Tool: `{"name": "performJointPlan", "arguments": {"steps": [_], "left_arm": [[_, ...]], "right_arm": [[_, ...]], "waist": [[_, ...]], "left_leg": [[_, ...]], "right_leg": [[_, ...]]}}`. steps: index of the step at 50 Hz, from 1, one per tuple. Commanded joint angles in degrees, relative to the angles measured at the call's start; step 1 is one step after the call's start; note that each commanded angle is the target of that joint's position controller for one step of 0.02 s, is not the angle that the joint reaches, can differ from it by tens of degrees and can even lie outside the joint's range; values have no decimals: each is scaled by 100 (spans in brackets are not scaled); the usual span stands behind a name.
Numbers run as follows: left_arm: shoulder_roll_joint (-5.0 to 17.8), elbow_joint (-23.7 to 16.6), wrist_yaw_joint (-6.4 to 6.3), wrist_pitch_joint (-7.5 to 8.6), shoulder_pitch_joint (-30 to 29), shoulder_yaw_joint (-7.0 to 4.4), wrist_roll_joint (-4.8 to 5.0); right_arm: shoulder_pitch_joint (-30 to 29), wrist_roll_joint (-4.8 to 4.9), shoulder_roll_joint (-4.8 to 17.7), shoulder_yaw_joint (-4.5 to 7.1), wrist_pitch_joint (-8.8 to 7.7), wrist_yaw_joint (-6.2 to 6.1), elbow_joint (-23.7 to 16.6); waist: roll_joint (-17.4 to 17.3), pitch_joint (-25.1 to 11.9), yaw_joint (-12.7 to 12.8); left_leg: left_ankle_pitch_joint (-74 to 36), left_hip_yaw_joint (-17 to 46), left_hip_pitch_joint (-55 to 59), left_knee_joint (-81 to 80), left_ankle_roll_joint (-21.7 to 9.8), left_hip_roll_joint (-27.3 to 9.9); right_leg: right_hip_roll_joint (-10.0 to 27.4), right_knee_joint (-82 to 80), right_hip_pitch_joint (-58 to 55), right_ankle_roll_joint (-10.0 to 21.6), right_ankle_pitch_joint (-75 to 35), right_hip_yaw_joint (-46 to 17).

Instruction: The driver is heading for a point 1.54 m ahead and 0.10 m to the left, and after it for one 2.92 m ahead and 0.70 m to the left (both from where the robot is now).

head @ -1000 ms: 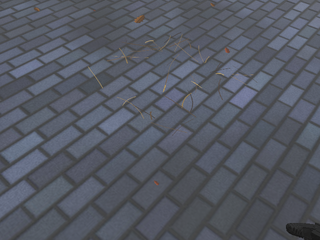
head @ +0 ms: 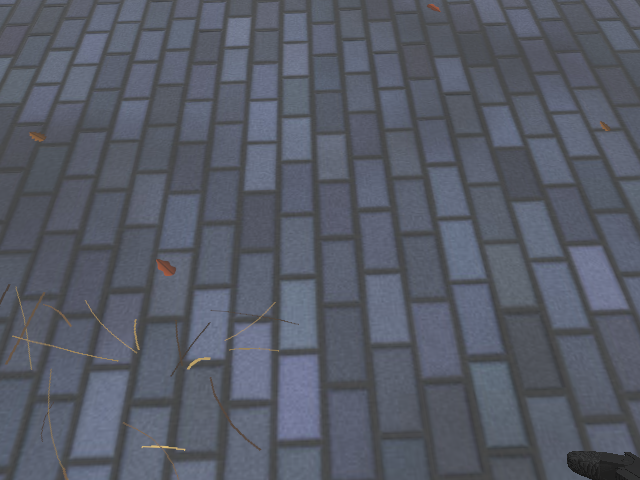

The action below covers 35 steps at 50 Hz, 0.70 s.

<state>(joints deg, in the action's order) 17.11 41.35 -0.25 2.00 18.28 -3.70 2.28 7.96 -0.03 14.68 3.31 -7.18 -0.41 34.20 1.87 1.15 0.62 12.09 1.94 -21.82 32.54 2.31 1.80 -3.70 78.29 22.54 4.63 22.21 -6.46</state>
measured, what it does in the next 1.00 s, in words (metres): walks ahead: right foot, then left foot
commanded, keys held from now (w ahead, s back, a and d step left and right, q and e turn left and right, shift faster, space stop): w+e+shift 0.24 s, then w+q+shift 0.76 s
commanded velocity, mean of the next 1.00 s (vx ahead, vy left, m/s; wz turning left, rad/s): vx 1.00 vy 0.00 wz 0.07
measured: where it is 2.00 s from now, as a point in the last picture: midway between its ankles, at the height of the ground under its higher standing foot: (289, 103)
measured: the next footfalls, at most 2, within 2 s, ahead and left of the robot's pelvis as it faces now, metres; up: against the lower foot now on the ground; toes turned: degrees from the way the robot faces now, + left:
right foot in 0.36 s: +0.47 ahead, -0.18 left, +0.00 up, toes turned -20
left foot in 0.82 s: +0.94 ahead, -0.10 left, +0.00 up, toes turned +1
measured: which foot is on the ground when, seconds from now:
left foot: down 0.00-0.34, up 0.36-0.80, down 0.82-1.00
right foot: up 0.00-0.34, down 0.36-0.80, up 0.82-1.00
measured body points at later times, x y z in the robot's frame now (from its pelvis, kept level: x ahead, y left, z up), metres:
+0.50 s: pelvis +0.42 -0.09 +0.00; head +0.43 -0.10 +0.45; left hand +0.61 +0.13 -0.10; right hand +0.41 -0.36 -0.13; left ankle +0.34 +0.11 -0.60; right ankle +0.43 -0.16 -0.72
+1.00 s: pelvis +0.88 -0.13 +0.00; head +0.89 -0.14 +0.45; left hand +1.09 +0.11 -0.04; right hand +0.91 -0.39 -0.13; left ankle +0.90 -0.10 -0.72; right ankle +0.87 -0.33 -0.61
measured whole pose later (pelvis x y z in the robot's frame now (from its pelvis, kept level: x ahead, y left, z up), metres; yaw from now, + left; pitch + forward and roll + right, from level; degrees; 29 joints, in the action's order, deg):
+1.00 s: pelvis +0.88 -0.13 +0.00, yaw +8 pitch -1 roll +0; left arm 12.2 34.7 0.6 9.0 2.9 -0.1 0.2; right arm 26.4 0.4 14.3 3.1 -3.5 2.6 44.9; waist -0.5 2.7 -3.7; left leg 14.2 1.7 -16.7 33.0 -9.3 11.2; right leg 1.6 76.0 30.0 1.9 18.9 -10.4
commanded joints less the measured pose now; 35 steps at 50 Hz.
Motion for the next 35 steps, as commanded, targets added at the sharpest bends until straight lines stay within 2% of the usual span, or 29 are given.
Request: {"name": "performJointPlan", "arguments": {"steps": [1, 2, 3, 4, 5, 7, 9, 11, 12, 13, 14, 15, 16, 17, 18, 19, 20, 21, 22, 23, 24, 25, 26, 27, 28, 31, 33, 35], "left_arm": [[188, -949, 97, 68, -841, -2, -102], [59, -989, 121, 6, -803, 15, -2], [-27, -1058, 148, -52, -784, 47, 63], [-51, -1115, 169, -92, -834, 70, 58], [-41, -1169, 186, -106, -914, 84, 13], [74, -1234, 215, -91, -1068, 90, -24], [198, -1283, 272, -57, -1428, 78, -50], [147, -1388, 369, 7, -1974, 105, -52], [120, -1440, 425, 41, -2151, 116, -32], [75, -1480, 454, 89, -2252, 125, -36], [83, -1534, 468, 123, -2332, 110, -30], [224, -1566, 461, 125, -2198, 33, -35], [482, -1505, 427, 94, -1697, -103, -34], [869, -1206, 332, 32, -489, -309, -24], [1157, -776, 203, -35, 986, -479, -11], [1631, -634, 148, 58, 835, -427, -196], [1092, -703, 159, 153, 1220, -337, -286], [808, -543, 190, 254, 1034, -255, -323], [729, -416, 208, 334, 648, -226, -259], [472, -375, 221, 405, 193, -155, -297], [163, -355, 243, 473, -95, -80, -413], [-78, -283, 280, 522, -176, -33, -415], [-86, -191, 282, 546, -286, -43, -337], [-121, -114, 274, 561, -389, -42, -281], [27, -45, 247, 590, -374, -78, -297], [25, 29, 123, 611, -439, -58, -389], [185, 108, 17, 629, -216, -64, -380], [413, 187, -70, 596, 9, -87, -342]], "right_arm": [[1000, -124, 501, 191, 39, -8, 142], [912, -75, 312, 133, 34, 33, 269], [864, -8, 239, 107, 29, 63, 389], [799, 38, 251, 106, 28, 75, 487], [750, 35, 354, 128, 26, 70, 559], [564, -32, 610, 170, 12, 29, 613], [650, -55, 812, 196, -7, -16, 710], [1050, -53, 961, 201, 4, -37, 896], [1147, -42, 1075, 208, 30, -39, 961], [1370, -28, 1163, 200, 38, -20, 1045], [1669, -14, 1278, 197, 50, -20, 1168], [1747, 14, 1480, 216, 94, -37, 1230], [1669, 31, 1647, 229, 157, -49, 1264], [1452, 28, 1710, 213, 220, -59, 1291], [1087, 51, 1639, 159, 230, -92, 1240], [2170, -14, 311, -180, 144, 29, 1033], [2034, 357, 763, -159, -91, 64, 1112], [1007, 565, 1048, -24, -141, 28, 843], [666, 536, 815, -86, -155, 1, 636], [604, 378, 679, -88, -86, -14, 700], [959, 334, 632, -49, 59, 13, 815], [1199, 331, 530, -36, 201, 49, 933], [1358, 344, 407, -34, 328, 73, 973], [1297, 357, 369, -24, 434, 73, 1012], [1118, 347, 274, -54, 488, 78, 925], [452, 276, 317, -65, 470, 112, 696], [81, 215, 301, -91, 397, 213, 577], [-317, 210, 266, -118, 328, 348, 433]], "waist": [[-359, -72, -499], [-514, 34, -377], [-688, 115, -260], [-662, 248, -176], [-608, 336, -112], [-501, 497, -5], [-322, 634, -128], [-102, 770, -376], [-141, 822, -396], [-198, 747, -390], [-409, 627, -341], [-700, 486, -78], [-952, 180, 376], [-1061, -398, 1093], [-891, -882, 1884], [1249, -1730, 596], [905, -3035, 1051], [368, -1765, 1120], [-101, -777, 778], [-391, -323, 442], [-249, -134, 98], [-113, -95, -66], [41, -64, -221], [-67, 144, -268], [41, 331, -254], [-32, 728, -175], [-245, 710, -27], [-393, 766, 105]], "left_leg": [[659, 2097, 2337, -1678, -1016, -1724], [446, 1682, 2085, -1803, -932, -1611], [214, 1434, 1868, -1885, -954, -1652], [-99, 1142, 1730, -1982, -972, -1658], [-417, 845, 1618, -2080, -982, -1676], [-871, 150, 1327, -2308, -924, -1575], [-1144, -487, 1364, -2498, -793, -1412], [-1663, -896, 1755, -2563, -632, -1344], [-2285, -1093, 1903, -2537, -539, -1347], [-3500, -1173, 1883, -2476, -540, -1396], [-5014, -1148, 2081, -2277, -607, -1520], [-6474, -1132, 2451, -1883, -750, -1688], [-7467, -1088, 2661, -1093, -869, -1860], [-7753, -1031, 2356, 119, -890, -1887], [-6561, -1061, 1026, 2020, -765, -1563], [1594, -581, -1398, 4633, -590, -435], [1673, 844, -1713, 5412, -802, -131], [1244, 762, -2211, 5476, -783, -310], [781, 680, -2368, 5045, -763, -584], [412, 629, -2156, 4737, -698, -857], [54, 683, -1774, 4622, -652, -1072], [-82, 701, -1488, 4545, -638, -1197], [-121, 656, -1498, 4444, -577, -1266], [-184, 653, -1634, 4391, -549, -1336], [-399, 640, -1772, 4256, -471, -1370], [-1457, 313, -2045, 3241, -381, -1125], [-2248, -141, -1964, 2410, -455, -957], [-2583, -541, -1798, 1509, -610, -744]], "right_leg": [[976, 291, 2636, -28, -440, -66], [1071, 240, 2590, -4, -411, -16], [1206, 162, 2626, -18, -375, -15], [1278, 83, 2757, -60, -487, -2], [1311, -18, 2851, -115, -734, 12], [1314, -589, 2752, -221, -1433, 96], [1224, -1416, 2538, -211, -2208, 400], [1061, -2322, 2351, -45, -2627, 790], [934, -2787, 2103, 58, -2671, 1001], [674, -3165, 1462, 200, -2612, 1173], [364, -3278, 1020, 310, -2340, 1346], [100, -3393, 774, 415, -1790, 1433], [-58, -3559, 210, 575, -1245, 1403], [-68, -3936, -1206, 777, -1244, 1228], [265, -4440, -3325, 902, -1727, 697], [1923, -4265, -5550, 1331, -730, -1981], [2551, -5530, -5533, 1669, 1095, -3966], [2353, -6072, -4580, 1348, 1040, -3363], [2255, -6290, -3480, 1196, 608, -2667], [2086, -6380, -2597, 1009, 163, -2028], [1924, -6471, -1927, 887, -234, -1428], [1760, -6495, -1562, 725, -814, -868], [1723, -6683, -1368, 653, -940, -472], [1625, -6834, -1153, 470, -1172, -16], [1656, -6971, -923, 380, -1571, 297], [1124, -7176, -759, 103, -2492, 1422], [1074, -7235, -1082, -68, -2979, 1781], [1166, -7217, -1566, -272, -3683, 2004]]}}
